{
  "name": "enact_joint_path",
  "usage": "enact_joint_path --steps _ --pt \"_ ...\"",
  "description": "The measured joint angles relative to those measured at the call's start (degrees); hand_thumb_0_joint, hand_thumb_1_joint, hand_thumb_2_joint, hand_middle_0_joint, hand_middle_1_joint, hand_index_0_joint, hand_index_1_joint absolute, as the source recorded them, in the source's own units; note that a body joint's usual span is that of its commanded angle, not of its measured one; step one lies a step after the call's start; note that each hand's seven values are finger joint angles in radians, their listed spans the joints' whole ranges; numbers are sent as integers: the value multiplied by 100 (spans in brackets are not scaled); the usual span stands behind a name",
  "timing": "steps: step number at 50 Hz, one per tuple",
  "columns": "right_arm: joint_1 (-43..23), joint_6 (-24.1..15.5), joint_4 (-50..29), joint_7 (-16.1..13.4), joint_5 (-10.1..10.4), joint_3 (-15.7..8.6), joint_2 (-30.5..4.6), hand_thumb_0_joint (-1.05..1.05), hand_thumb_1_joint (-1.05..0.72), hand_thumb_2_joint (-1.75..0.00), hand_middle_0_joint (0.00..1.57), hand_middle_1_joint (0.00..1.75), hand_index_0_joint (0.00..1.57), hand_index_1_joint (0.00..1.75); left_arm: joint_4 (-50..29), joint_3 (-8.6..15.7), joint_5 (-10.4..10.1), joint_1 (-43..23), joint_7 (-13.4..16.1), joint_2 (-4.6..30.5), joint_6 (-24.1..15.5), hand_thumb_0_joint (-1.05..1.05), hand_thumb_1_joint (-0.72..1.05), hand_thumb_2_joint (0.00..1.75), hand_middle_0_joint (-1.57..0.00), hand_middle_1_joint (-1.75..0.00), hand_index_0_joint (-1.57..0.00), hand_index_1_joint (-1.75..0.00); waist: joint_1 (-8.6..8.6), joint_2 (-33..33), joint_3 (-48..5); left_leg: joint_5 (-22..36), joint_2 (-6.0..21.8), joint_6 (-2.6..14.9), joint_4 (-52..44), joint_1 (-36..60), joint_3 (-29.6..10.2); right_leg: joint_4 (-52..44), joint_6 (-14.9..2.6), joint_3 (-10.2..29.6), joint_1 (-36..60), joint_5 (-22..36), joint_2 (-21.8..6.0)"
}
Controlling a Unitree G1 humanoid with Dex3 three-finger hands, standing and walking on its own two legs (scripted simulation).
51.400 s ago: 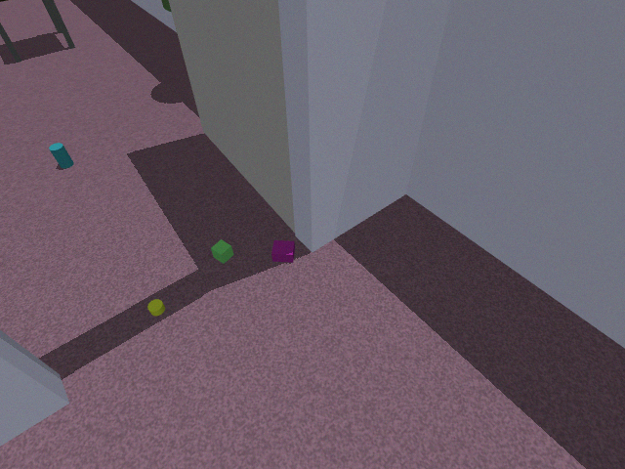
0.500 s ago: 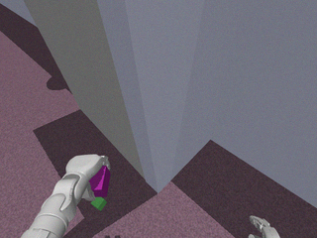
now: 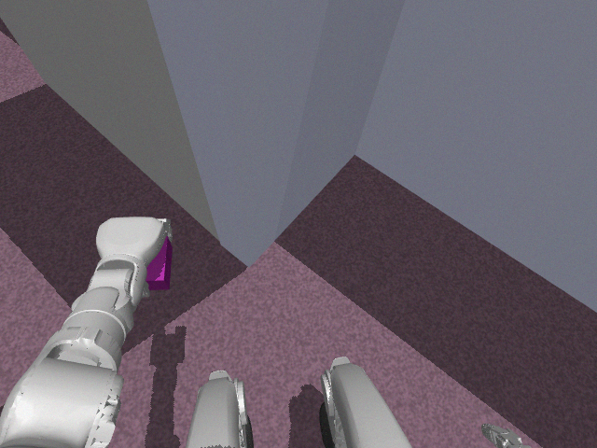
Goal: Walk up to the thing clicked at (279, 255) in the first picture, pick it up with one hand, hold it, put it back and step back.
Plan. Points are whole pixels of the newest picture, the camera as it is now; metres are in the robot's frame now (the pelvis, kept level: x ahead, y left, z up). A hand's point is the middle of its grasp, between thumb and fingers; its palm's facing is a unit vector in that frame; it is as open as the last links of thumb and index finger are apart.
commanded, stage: crouch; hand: left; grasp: from above
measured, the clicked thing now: (140, 263) +0.43 +0.21 -0.12
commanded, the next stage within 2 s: lower in 1.46 s
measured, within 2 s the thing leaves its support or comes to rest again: neither
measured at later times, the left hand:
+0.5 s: hand (183, 272) +0.49 +0.19 -0.32, palm faces -0.43 +0.03 -0.90, open 10.1 cm
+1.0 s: hand (194, 272) +0.52 +0.18 -0.41, palm faces -0.46 +0.01 -0.89, open 10.1 cm
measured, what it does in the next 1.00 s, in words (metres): lowers itself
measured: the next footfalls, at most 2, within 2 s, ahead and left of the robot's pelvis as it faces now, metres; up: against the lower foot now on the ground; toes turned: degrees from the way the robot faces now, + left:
none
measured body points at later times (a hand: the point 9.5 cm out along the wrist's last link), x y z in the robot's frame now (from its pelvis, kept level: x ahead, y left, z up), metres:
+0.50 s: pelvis -0.02 +0.00 -0.18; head +0.21 +0.03 +0.21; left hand +0.50 +0.18 -0.26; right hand +0.00 -0.27 -0.29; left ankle +0.07 +0.12 -0.59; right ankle +0.06 -0.13 -0.59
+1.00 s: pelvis -0.02 +0.00 -0.25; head +0.24 +0.03 +0.11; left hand +0.54 +0.18 -0.36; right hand -0.02 -0.28 -0.35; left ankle +0.07 +0.12 -0.59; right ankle +0.06 -0.13 -0.59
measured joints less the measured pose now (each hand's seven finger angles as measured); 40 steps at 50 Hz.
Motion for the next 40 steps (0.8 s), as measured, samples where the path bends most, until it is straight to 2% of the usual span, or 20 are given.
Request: enact_joint_path --steps 6,11,15,21,26,33,40 --pt "189 -83 127 5 -72 65 150 1 -90 -90 20 30 20 30 352 213 -145 -585 -58 159 221 1 -2 47 -69 -57 -72 -53 -221 141 -73 -206 -3 48 1057 -1311 -7 1048 17 12 -1293 -213 11" --pt "246 -118 162 32 -99 175 271 1 -90 -89 20 30 21 30 620 323 -216 -907 -212 270 198 1 -2 47 -70 -56 -73 -53 -357 242 -107 -337 -6 75 1772 -2160 -20 1767 23 13 -2130 -364 20" --pt "199 -164 146 67 -134 295 335 1 -90 -89 20 30 21 30 880 402 -180 -1172 -245 398 58 1 -3 47 -70 -56 -73 -52 -466 239 -132 -460 9 78 2329 -2777 -60 2314 33 -14 -2734 -492 46" --pt "19 -266 54 204 -237 442 327 1 -90 -89 20 30 21 30 990 592 86 -1488 -161 679 -162 1 -3 47 -70 -56 -73 -52 -624 159 -130 -618 -7 46 3113 -3695 -175 3073 36 -105 -3601 -671 53" --pt "-186 -285 8 311 -327 468 291 1 -90 -89 20 30 21 30 960 659 247 -1695 -44 877 -190 1 -3 47 -70 -56 -73 -52 -656 65 -34 -735 -17 24 3621 -4242 -255 3559 32 -169 -4114 -800 60" --pt "-394 -304 -16 464 -422 479 263 0 -91 -90 20 30 21 30 1013 677 183 -1920 -85 1031 -70 1 -3 48 -70 -56 -73 -52 -670 -30 132 -885 -10 9 4093 -4625 -315 4008 36 -212 -4477 -948 82" --pt "-421 -269 -75 588 -480 571 219 0 -91 -90 20 30 21 30 1132 674 171 -2129 -237 1216 -148 1 -3 47 -70 -56 -73 -52 -763 -67 316 -987 4 -12 4463 -4866 -396 4342 27 -276 -4700 -1033 113"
